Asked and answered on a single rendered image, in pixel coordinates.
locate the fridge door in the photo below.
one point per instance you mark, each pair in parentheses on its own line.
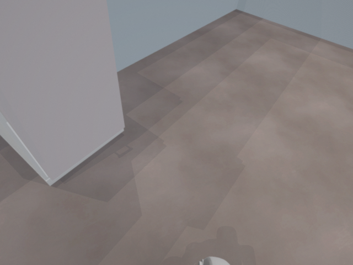
(59,89)

